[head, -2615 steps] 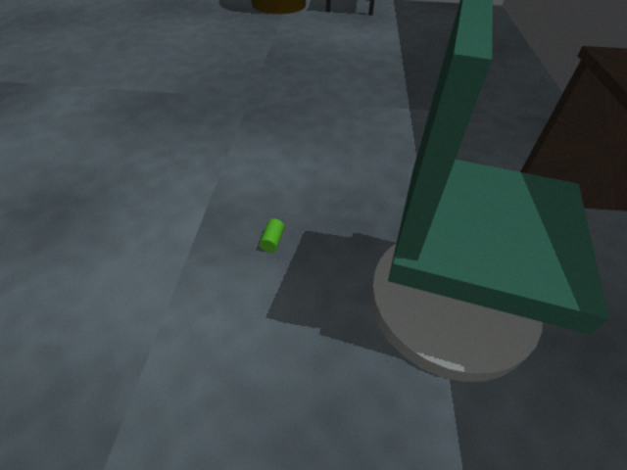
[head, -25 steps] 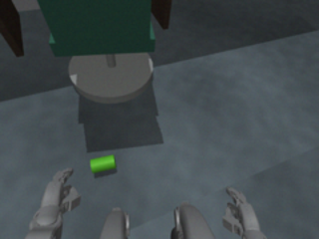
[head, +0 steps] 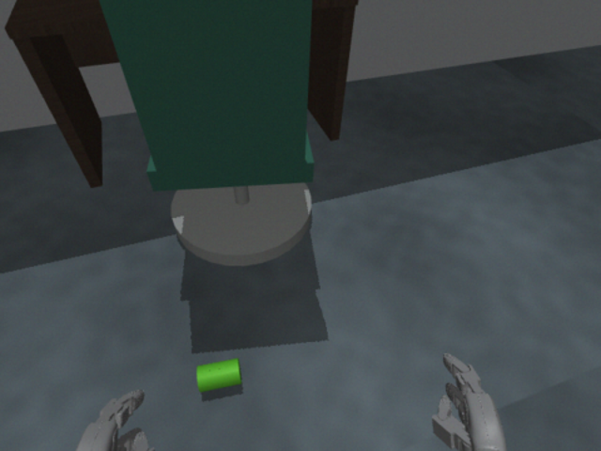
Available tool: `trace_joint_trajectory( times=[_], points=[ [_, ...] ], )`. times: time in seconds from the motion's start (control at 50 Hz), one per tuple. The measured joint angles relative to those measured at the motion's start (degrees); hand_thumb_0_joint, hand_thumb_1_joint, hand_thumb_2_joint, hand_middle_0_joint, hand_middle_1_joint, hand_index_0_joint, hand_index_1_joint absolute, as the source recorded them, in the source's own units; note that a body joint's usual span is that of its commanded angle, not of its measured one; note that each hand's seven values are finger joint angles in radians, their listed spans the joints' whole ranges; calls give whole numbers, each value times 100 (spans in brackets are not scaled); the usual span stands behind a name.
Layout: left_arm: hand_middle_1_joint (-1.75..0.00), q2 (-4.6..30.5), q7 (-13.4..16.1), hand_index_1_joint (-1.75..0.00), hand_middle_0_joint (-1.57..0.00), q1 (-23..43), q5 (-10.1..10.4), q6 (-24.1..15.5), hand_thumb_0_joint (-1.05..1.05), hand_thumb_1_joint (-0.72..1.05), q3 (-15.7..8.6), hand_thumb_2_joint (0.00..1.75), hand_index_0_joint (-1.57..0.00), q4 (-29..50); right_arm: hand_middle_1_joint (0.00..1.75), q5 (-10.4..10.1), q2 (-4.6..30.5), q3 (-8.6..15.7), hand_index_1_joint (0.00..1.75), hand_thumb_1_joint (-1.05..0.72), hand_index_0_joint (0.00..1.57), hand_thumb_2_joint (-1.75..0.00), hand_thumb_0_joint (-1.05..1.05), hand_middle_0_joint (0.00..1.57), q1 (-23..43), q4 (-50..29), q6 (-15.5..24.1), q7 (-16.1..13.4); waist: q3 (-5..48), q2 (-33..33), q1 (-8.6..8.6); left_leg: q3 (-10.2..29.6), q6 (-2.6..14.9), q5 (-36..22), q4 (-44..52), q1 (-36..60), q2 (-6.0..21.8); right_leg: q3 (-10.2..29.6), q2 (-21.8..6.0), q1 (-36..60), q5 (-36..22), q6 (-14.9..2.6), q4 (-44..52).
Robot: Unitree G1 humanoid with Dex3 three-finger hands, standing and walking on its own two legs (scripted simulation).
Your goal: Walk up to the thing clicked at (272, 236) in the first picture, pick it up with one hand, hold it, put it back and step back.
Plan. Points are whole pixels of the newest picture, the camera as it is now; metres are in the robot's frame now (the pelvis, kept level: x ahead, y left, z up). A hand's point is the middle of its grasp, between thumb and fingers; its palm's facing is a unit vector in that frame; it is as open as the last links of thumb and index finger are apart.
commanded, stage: home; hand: left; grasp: from above
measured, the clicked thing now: (219, 374) +0.50 +0.21 -0.68
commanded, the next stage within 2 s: stand in 1.84 s
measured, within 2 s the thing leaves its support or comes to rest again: neither
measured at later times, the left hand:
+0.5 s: hand out of the picture +0.16 +0.18 -0.04, palm faces +0.05 -0.98 -0.20, open 7.4 cm
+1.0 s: hand out of the picture +0.16 +0.18 -0.04, palm faces +0.05 -0.98 -0.20, open 7.4 cm
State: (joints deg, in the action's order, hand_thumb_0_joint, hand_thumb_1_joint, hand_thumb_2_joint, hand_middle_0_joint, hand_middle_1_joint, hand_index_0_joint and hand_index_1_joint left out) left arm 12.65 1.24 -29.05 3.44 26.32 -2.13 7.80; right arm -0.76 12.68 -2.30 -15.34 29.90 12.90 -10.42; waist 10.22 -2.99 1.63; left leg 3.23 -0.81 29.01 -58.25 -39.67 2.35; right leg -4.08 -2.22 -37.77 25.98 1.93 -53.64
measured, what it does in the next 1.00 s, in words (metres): stands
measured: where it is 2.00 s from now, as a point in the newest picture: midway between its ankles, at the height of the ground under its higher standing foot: outside the picture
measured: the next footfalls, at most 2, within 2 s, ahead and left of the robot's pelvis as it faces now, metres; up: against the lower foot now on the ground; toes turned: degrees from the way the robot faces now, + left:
none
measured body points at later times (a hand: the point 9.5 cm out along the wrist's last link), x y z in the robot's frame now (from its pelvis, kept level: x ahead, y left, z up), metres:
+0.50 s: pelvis -0.01 +0.00 +0.00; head +0.01 +0.01 +0.45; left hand +0.15 +0.23 -0.03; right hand +0.14 -0.24 -0.06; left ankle +0.00 +0.12 -0.68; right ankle +0.01 -0.14 -0.68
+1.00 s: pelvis +0.00 +0.00 +0.00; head +0.01 +0.01 +0.45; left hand +0.16 +0.23 -0.03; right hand +0.16 -0.24 -0.06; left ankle +0.00 +0.12 -0.68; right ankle +0.01 -0.14 -0.68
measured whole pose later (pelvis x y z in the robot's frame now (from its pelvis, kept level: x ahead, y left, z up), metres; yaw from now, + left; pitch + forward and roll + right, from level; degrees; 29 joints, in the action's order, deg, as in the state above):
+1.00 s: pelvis +0.00 +0.00 +0.00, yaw -1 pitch +9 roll -3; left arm 13.0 1.0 -28.2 2.9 26.0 -1.8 7.3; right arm -0.5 12.5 -2.0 -16.0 32.1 14.2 -10.4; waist 9.2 -2.7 1.7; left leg 2.8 -0.6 29.1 -58.5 -38.9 2.5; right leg -3.5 -2.0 -37.0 25.6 2.2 -53.4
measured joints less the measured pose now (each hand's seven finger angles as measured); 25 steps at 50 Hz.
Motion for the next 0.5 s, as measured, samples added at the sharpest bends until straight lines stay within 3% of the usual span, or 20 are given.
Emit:
trace_joint_trajectory(
  times=[0.5],
  points=[
    [-29,21,0,-30,-20,96,-38,-42,2,90,14,89,-20,-77,30,26,-18,14,30,-91,20,-89,1,20,-158,207,56,12,-129,30,37,-43,13,-53,12,77,22,50,27,65,-89,13,38]
  ],
)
